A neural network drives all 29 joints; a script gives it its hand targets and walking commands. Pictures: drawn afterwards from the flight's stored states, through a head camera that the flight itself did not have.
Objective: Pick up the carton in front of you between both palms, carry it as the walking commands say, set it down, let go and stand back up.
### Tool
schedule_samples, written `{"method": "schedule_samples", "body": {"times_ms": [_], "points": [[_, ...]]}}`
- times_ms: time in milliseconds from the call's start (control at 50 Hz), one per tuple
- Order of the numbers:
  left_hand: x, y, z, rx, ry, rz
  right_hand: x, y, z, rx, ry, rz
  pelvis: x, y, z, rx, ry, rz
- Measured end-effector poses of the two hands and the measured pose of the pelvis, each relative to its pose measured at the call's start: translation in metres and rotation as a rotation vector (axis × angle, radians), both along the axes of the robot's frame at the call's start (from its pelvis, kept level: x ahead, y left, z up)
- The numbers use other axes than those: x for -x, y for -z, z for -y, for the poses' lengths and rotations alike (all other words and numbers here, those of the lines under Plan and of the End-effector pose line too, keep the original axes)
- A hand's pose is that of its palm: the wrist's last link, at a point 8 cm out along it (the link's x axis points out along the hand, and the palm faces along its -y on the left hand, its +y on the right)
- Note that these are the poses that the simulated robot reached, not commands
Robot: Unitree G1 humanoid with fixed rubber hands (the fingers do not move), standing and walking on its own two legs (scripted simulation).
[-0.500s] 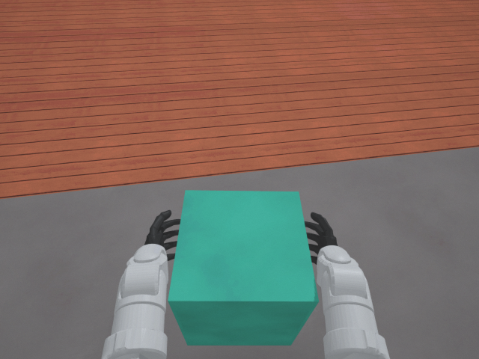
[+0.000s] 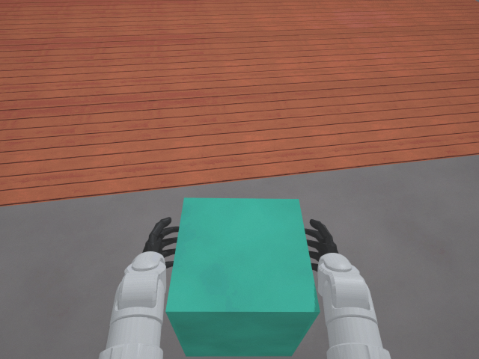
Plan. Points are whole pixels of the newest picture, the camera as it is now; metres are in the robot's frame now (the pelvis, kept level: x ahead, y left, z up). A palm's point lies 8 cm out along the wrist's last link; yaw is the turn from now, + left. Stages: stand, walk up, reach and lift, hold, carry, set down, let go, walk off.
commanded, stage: reach and lift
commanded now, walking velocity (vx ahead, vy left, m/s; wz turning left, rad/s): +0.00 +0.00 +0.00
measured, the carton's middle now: (240, 280) +0.29 +0.00 -0.04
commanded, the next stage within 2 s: hold in 0.18 s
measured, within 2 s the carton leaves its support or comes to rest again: neither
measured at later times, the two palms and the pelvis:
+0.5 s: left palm (149, 262) +0.27 +0.15 +0.05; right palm (331, 263) +0.27 -0.15 +0.05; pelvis -0.01 +0.00 +0.00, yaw +0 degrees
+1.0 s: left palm (149, 250) +0.29 +0.15 +0.06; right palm (328, 251) +0.29 -0.15 +0.06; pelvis +0.00 +0.00 -0.01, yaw +1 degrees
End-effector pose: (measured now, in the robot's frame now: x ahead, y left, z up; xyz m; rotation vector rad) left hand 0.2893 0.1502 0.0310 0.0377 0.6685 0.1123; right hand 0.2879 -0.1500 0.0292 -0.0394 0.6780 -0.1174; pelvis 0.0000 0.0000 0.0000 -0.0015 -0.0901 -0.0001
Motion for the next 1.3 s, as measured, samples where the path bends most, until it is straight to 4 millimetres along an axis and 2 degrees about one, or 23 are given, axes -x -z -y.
{"method": "schedule_samples", "body": {"times_ms": [200, 360, 640, 900, 980, 1060, 1120, 1180, 1240, 1300], "points": [[0.003, -0.005, -0.001, 0.001, 0.0, 0.005, 0.003, -0.005, -0.001, -0.002, 0.002, 0.005, 0.001, 0.0, -0.001, 0.0, 0.0, 0.014], [0.01, -0.02, -0.001, 0.003, -0.003, 0.036, 0.01, -0.02, -0.001, -0.002, 0.002, 0.036, 0.003, -0.001, -0.001, 0.0, 0.001, 0.036], [0.016, -0.018, -0.001, 0.02, -0.016, 0.018, 0.015, -0.018, -0.001, -0.02, 0.012, 0.018, 0.016, 0.001, -0.001, 0.0, 0.0, 0.055], [0.01, -0.019, -0.001, 0.016, -0.016, 0.019, 0.009, -0.019, -0.001, -0.016, 0.01, 0.02, 0.011, 0.003, 0.0, 0.0, -0.003, 0.023], [0.002, -0.023, -0.002, 0.023, -0.02, 0.034, 0.001, -0.024, -0.002, -0.019, 0.015, 0.034, 0.002, 0.004, -0.001, 0.006, -0.017, -0.044], [-0.012, -0.032, -0.011, 0.036, -0.037, 0.076, -0.017, -0.036, -0.011, -0.029, 0.018, 0.077, -0.013, 0.009, -0.008, 0.0, -0.033, -0.088], [-0.026, -0.04, -0.021, 0.053, -0.054, 0.088, -0.033, -0.046, -0.022, -0.045, 0.023, 0.089, -0.031, 0.011, -0.016, -0.006, -0.01, -0.118], [-0.044, -0.049, -0.024, 0.058, -0.056, 0.067, -0.049, -0.052, -0.025, -0.046, 0.028, 0.068, -0.051, 0.006, -0.018, 0.01, 0.009, -0.149], [-0.065, -0.056, -0.018, 0.07, -0.056, 0.055, -0.065, -0.057, -0.019, -0.052, 0.049, 0.056, -0.075, 0.003, -0.015, 0.026, 0.011, -0.17], [-0.087, -0.058, -0.006, 0.081, -0.056, 0.074, -0.084, -0.057, -0.007, -0.072, 0.069, 0.076, -0.103, 0.01, -0.008, 0.028, -0.003, -0.171]]}}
